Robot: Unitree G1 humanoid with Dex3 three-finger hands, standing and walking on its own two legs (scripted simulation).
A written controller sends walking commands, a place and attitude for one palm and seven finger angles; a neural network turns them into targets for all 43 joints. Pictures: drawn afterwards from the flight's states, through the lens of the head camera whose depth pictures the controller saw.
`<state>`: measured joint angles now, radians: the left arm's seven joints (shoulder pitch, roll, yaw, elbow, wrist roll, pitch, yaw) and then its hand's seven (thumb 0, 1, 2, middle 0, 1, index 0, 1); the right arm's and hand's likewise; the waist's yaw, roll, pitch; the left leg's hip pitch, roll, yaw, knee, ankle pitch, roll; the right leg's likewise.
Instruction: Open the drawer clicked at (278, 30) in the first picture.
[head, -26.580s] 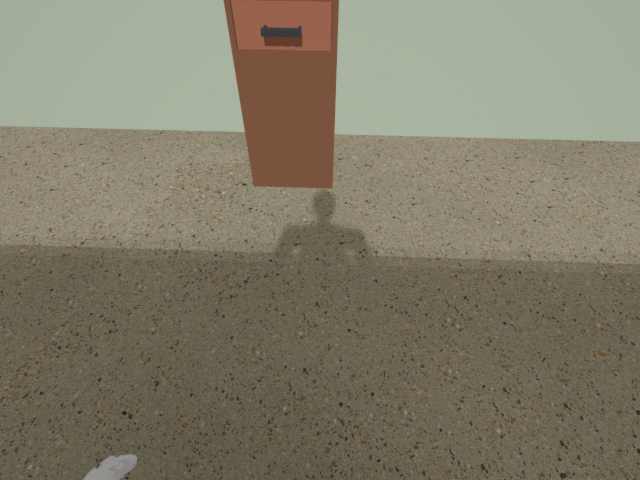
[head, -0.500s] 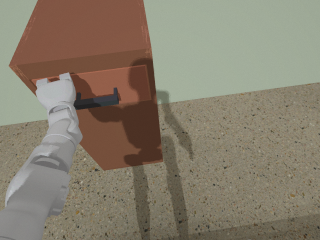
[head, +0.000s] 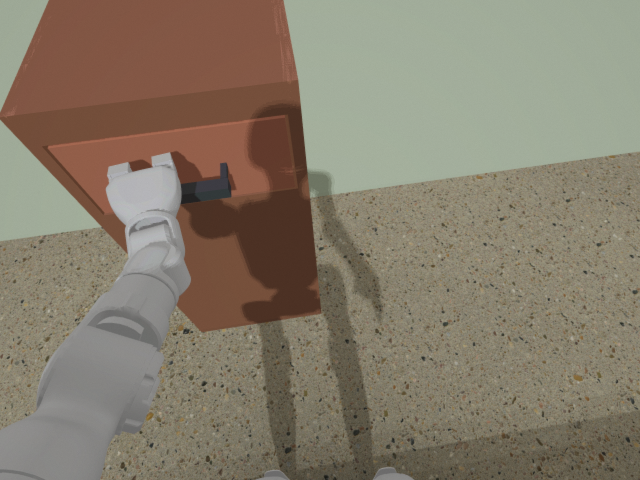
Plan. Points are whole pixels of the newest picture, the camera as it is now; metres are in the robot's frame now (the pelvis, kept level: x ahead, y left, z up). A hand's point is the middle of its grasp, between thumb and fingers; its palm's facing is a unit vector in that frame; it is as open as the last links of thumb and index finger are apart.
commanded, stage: lower the fingers behind the handle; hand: left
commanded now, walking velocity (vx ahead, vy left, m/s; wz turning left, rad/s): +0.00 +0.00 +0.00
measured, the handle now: (185, 183) +0.55 +0.20 -0.01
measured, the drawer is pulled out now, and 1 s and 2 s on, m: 0.00 0.00 0.00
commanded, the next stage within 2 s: lift the fingers back up to retry in 1.18 s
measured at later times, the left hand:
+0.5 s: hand (197, 216) +0.47 +0.17 +0.00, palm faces +0.03 +0.04 -1.00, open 13.8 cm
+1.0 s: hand (194, 221) +0.47 +0.17 +0.00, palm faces +0.06 +0.01 -1.00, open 14.2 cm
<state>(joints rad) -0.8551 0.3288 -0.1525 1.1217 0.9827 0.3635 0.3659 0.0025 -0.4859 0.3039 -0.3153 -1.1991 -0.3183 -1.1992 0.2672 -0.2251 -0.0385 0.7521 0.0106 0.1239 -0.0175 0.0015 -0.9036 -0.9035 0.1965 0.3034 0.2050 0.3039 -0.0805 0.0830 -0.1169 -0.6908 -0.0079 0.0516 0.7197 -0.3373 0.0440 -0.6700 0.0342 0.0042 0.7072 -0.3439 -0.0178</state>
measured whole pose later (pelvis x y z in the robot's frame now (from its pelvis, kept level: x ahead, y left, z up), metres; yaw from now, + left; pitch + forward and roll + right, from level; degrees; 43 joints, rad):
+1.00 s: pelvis -0.02 -0.01 -0.03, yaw +0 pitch +22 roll -1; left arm -0.87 0.34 -0.12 1.09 1.08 0.14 0.48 0.00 -0.49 0.30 -0.24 -1.19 -0.22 -1.23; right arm 0.34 -0.25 -0.05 0.74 -0.01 0.04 -0.01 0.00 -0.90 -0.90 0.20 0.30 0.20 0.30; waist -0.12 0.06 -0.17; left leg -0.90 0.01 0.03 0.91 -0.39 0.04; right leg -0.87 0.05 -0.02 0.88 -0.39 -0.03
